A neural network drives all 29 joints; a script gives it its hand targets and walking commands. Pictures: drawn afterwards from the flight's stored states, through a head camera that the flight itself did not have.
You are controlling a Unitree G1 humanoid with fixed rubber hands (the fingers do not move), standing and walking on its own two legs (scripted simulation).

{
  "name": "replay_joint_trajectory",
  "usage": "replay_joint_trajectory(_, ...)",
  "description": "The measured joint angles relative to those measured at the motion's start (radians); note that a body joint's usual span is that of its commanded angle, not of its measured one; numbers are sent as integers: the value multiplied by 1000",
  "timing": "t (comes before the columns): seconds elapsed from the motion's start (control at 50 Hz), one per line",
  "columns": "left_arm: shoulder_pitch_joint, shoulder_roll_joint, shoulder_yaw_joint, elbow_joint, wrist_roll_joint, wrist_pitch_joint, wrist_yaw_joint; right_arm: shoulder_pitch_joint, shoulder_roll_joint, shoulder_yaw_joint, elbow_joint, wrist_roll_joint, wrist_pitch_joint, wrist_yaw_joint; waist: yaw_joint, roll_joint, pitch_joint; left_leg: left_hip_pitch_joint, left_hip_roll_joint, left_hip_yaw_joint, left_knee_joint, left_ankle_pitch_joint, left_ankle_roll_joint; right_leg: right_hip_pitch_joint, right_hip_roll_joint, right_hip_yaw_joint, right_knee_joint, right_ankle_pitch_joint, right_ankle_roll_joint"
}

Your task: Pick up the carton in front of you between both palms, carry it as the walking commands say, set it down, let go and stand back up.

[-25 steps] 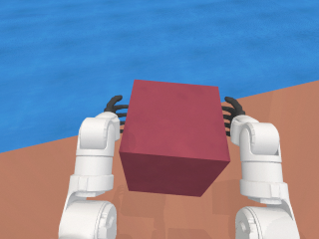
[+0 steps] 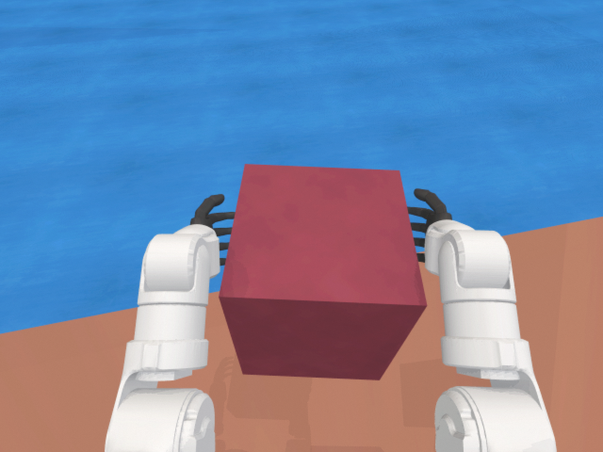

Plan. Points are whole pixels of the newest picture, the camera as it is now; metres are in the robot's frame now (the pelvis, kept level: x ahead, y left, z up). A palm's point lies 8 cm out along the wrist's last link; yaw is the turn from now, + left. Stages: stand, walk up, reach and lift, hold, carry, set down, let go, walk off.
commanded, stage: carry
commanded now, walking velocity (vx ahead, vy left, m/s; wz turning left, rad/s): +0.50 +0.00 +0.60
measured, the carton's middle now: (316, 278) +0.36 +0.01 +0.04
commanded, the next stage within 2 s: none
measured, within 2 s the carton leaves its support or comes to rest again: neither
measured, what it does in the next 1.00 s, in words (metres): goes down, turning left: right foot, then left foot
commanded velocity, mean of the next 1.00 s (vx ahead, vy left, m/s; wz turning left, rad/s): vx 0.50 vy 0.00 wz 0.23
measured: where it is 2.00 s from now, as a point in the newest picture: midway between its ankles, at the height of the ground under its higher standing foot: (255, 268)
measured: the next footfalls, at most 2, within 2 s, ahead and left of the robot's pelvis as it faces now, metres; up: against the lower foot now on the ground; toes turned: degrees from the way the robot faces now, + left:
right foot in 0.48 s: +0.44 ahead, -0.07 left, -0.03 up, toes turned +19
left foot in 0.98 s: +0.62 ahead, +0.18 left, -0.05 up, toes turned +24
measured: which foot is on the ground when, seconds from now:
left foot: down 0.00-0.48, up 0.50-0.96, down 0.98-1.00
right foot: up 0.00-0.46, down 0.48-0.96, up 0.98-1.00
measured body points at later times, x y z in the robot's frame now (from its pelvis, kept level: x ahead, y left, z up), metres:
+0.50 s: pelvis +0.29 -0.02 -0.03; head +0.30 -0.02 +0.42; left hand +0.60 +0.22 +0.10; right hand +0.69 -0.07 +0.10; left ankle +0.11 +0.03 -0.70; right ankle +0.41 -0.08 -0.76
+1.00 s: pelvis +0.53 +0.07 -0.05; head +0.53 +0.08 +0.40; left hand +0.81 +0.37 +0.07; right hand +0.93 +0.09 +0.08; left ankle +0.59 +0.17 -0.78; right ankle +0.42 -0.08 -0.73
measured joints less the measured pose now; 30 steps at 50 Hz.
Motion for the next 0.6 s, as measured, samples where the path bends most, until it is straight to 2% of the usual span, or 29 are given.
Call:
replay_joint_trajectory(0.02, -1, 6, 5, 21, -4, -6, -3, -4, 3, 5, 23, -8, -7, 0, -14, -7, 6, -10, -15, -8, 45, -48, 6, -77, 9, 47, 170, -43, 27)
replay_joint_trajectory(0.04, 6, 6, 6, 34, -5, -7, -4, 3, 3, 11, 38, -9, -8, 0, -28, -3, 12, -8, -25, -21, 69, -77, 6, -148, 14, 80, 291, -58, 36)
replay_joint_trajectory(0.08, 24, -5, 0, 38, 3, 1, -3, 35, -5, 20, 33, 9, 1, -5, -47, 8, 29, 16, -38, -49, 74, -98, -4, -264, -3, 122, 355, -40, 39)
replay_joint_trajectory(0.18, 49, -23, -8, -27, 16, 4, 2, 74, -19, 34, -29, 60, -4, -22, -58, 15, 72, 85, -54, -110, 49, -148, -3, -462, -89, 190, 121, 37, 64)
replay_joint_trajectory(0.24, 59, -26, -2, -73, 14, -8, 3, 71, -12, 30, -60, 65, -18, -25, -64, 18, 77, 115, -56, -156, 47, -185, -12, -522, -111, 208, -15, 142, 78)
replay_joint_trajectory(0.36, 73, -33, 7, -162, 10, -9, 7, 62, 1, 25, -124, 68, -20, -29, -78, 11, 49, 194, -62, -254, 72, -296, -35, -517, -82, 208, -228, 307, 54)
replay_joint_trajectory(0.44, 65, -37, 14, -163, 21, 3, 8, 44, -5, 26, -104, 67, -16, -23, -91, 8, 1, 255, -72, -309, 137, -414, -48, -399, -33, 173, -492, 432, 34)
replay_joint_trajectory(0.48, 42, -43, 11, -126, 35, 7, 7, 31, -25, 26, -72, 70, -11, -16, -88, 0, -25, 257, -82, -289, 262, -483, -50, -304, -30, 138, -603, 581, 12)
replay_joint_trajectory(0.54, 17, -56, 1, -42, 59, -13, 7, 4, -65, 26, 8, 82, -17, -5, -44, 42, -23, 137, -45, -220, 597, -555, -76, -310, -9, 112, -457, 361, -15)
replay_joint_trajectory(0.56, 21, -55, -2, -23, 58, -9, 8, 8, -67, 28, 26, 82, -12, -4, -28, 40, -17, 90, -36, -197, 681, -554, -80, -303, -11, 108, -432, 338, -19)
replay_joint_trajectory(0.6, 44, -47, -3, -13, 43, 4, 9, 19, -56, 36, 41, 71, 4, -6, -1, 31, -5, 10, -12, -160, 735, -516, -87, -269, -20, 104, -435, 329, -21)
